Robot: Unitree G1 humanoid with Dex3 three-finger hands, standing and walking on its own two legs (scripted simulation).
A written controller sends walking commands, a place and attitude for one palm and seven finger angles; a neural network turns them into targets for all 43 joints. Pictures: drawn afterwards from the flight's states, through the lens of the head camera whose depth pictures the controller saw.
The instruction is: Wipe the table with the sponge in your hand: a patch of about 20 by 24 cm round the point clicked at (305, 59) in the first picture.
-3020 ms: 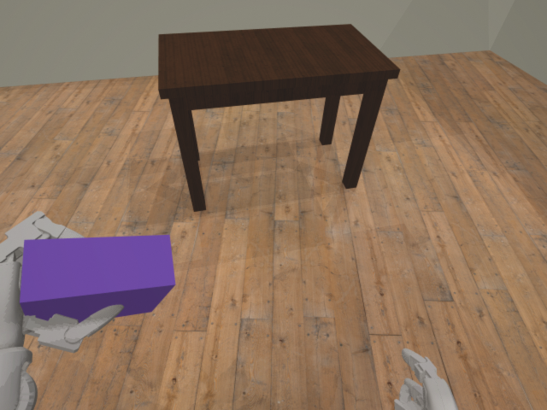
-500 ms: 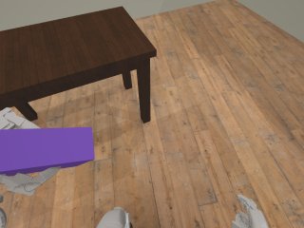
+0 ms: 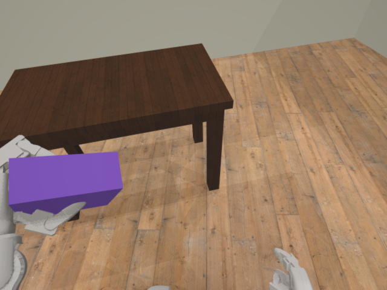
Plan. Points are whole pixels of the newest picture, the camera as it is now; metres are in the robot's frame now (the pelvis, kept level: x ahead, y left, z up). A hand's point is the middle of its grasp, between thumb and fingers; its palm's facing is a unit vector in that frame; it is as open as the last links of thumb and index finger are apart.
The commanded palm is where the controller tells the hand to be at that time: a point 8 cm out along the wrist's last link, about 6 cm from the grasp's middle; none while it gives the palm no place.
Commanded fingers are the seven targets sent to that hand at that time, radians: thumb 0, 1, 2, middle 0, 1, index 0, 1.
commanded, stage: take the last steps up to it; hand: left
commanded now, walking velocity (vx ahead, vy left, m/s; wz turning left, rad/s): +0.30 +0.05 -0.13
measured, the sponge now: (84, 184) +0.23 +0.20 +0.17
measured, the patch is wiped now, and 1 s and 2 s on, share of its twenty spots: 0.00 0.00 0.00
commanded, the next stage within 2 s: come to a stop and stand still in 1.54 s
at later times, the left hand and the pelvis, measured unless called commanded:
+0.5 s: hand (101, 125) +0.33 +0.21 +0.20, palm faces +0.34 -0.84 -0.42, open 9.7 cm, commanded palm +0.28 +0.26 +0.19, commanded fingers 0.00 0.10 1.30 -1.20 -1.60 -1.20 -1.60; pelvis +0.10 -0.01 +0.02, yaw -4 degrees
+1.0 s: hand (129, 94) +0.43 +0.19 +0.19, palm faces +0.35 -0.84 -0.42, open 9.7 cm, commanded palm +0.39 +0.24 +0.19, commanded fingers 0.00 0.10 1.30 -1.20 -1.60 -1.20 -1.60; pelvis +0.21 -0.03 +0.01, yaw -4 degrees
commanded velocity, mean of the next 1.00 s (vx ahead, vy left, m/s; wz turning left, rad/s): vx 0.30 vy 0.09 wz -0.02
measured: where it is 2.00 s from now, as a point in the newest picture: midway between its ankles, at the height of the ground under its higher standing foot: (215, 272)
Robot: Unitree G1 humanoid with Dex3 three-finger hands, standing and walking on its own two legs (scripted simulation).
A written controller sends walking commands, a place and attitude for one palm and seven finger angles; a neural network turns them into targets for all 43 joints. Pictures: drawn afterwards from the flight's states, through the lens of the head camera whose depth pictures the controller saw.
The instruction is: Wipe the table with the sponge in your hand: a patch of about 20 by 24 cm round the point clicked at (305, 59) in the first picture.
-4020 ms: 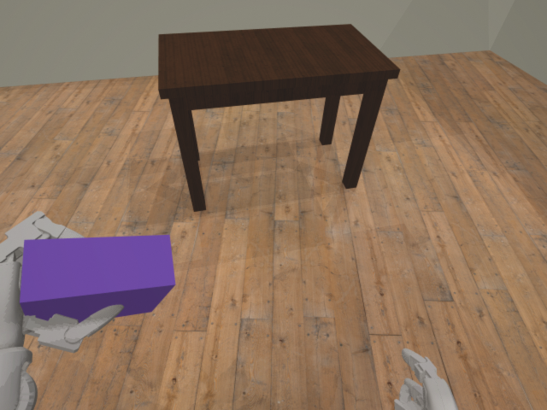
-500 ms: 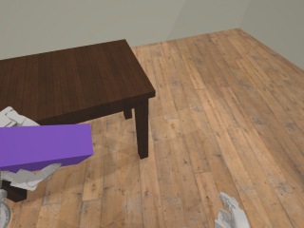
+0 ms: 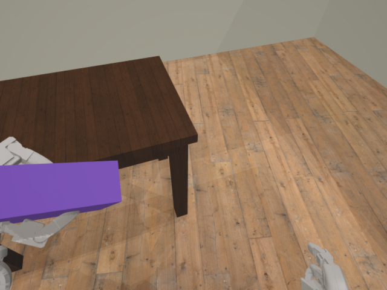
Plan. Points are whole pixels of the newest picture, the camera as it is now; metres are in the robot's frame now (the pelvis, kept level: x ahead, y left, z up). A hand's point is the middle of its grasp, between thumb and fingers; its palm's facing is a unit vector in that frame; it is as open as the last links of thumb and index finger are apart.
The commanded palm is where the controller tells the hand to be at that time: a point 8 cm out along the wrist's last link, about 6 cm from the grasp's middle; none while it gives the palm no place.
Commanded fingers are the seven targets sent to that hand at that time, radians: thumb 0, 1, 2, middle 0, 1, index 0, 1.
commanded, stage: take the last steps up to it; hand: left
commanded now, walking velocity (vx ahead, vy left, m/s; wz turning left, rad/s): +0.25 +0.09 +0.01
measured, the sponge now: (78, 191) +0.23 +0.19 +0.16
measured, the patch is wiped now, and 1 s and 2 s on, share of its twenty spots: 0.00 0.00 0.00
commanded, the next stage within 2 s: come to a stop and stand still in 0.54 s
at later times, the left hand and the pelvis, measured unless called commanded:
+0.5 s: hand (72, 143) +0.31 +0.23 +0.17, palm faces +0.41 -0.80 -0.44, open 9.7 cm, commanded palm +0.24 +0.27 +0.18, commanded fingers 0.00 0.10 1.30 -1.20 -1.60 -1.20 -1.60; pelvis +0.09 -0.01 +0.01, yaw +1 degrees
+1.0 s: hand (80, 129) +0.34 +0.23 +0.17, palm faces +0.37 -0.83 -0.43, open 9.7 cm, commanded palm +0.29 +0.28 +0.18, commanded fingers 0.00 0.10 1.30 -1.20 -1.60 -1.20 -1.60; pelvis +0.13 +0.00 +0.00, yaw +0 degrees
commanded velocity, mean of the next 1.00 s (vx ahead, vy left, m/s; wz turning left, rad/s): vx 0.07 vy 0.06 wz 0.01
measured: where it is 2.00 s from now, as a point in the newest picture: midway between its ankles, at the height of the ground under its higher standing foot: outside the picture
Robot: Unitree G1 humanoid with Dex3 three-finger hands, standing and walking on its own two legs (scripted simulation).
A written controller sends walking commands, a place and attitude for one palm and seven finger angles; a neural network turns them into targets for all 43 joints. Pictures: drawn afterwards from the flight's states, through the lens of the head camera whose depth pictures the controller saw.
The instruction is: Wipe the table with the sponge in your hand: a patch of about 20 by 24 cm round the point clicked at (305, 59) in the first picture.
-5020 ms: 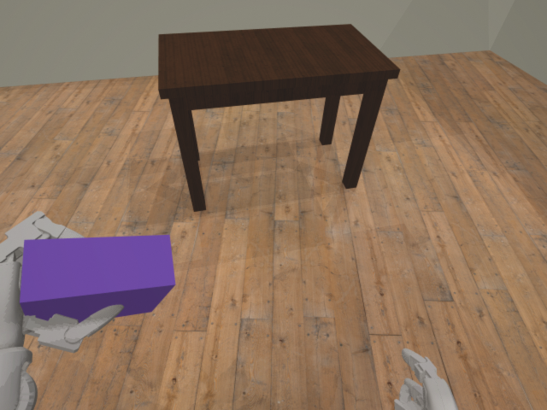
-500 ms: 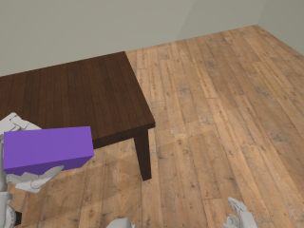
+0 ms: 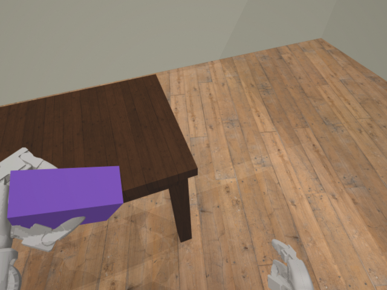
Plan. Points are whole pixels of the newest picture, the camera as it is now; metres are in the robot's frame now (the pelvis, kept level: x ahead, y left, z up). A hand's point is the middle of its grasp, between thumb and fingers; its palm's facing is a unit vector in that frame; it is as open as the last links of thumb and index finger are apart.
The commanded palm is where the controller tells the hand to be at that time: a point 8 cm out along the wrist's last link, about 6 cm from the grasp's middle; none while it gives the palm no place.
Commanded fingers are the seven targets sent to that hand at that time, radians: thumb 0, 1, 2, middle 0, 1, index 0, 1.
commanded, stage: come to a stop and stand still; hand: left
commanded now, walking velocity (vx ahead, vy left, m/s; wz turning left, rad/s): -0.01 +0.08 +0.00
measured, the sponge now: (84, 198) +0.23 +0.19 +0.14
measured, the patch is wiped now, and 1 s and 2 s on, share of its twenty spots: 0.00 0.00 0.00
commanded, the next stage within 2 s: look again from close up in 1.14 s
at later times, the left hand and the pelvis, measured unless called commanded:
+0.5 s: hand out of the picture +0.17 +0.31 +0.16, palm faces +0.39 -0.83 -0.39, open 9.7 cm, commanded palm +0.11 +0.33 +0.18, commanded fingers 0.00 0.10 1.30 -1.20 -1.60 -1.20 -1.60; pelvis -0.04 +0.05 +0.00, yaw +1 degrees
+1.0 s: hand (4, 196) +0.21 +0.29 +0.17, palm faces +0.38 -0.85 -0.36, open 9.7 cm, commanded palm +0.15 +0.33 +0.18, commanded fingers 0.00 0.10 1.30 -1.20 -1.60 -1.20 -1.60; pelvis +0.00 +0.04 +0.01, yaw +1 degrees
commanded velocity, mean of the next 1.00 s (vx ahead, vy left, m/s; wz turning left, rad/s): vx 0.00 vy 0.00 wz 0.00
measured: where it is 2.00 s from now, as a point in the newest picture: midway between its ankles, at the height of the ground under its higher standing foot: outside the picture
